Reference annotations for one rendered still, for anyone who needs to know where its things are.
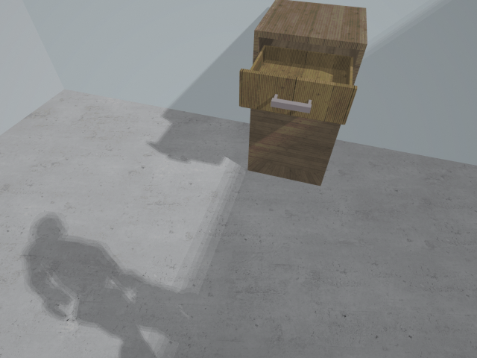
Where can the cabinet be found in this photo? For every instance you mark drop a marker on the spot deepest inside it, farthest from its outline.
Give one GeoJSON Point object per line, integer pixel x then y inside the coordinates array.
{"type": "Point", "coordinates": [293, 147]}

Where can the drawer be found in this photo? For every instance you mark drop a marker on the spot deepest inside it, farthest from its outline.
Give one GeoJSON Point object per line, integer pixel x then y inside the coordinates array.
{"type": "Point", "coordinates": [298, 75]}

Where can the handle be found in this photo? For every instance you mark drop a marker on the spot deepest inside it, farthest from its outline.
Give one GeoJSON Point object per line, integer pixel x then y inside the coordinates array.
{"type": "Point", "coordinates": [291, 105]}

